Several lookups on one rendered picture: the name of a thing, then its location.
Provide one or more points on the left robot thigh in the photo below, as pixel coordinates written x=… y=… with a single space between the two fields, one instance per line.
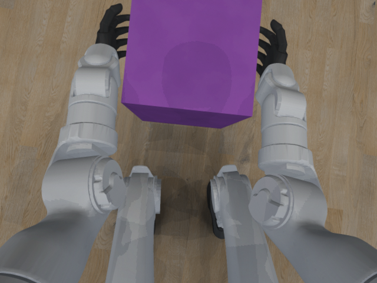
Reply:
x=132 y=251

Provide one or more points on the carton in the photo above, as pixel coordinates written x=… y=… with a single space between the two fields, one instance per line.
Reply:
x=192 y=62

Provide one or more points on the robot right shin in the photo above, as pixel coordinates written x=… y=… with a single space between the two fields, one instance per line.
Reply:
x=245 y=179

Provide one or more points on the robot left upper arm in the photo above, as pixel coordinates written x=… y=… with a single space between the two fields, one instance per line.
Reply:
x=79 y=195

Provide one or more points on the robot right forearm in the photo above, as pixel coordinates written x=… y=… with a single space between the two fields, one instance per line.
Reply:
x=284 y=126

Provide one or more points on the robot right upper arm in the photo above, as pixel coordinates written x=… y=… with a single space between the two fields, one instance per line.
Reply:
x=292 y=213

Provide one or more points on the robot left forearm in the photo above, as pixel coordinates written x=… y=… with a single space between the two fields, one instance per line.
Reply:
x=92 y=107

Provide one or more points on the robot left hand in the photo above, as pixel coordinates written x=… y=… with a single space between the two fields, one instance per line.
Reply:
x=108 y=32

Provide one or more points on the robot right hand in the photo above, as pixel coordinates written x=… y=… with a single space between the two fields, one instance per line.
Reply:
x=276 y=50

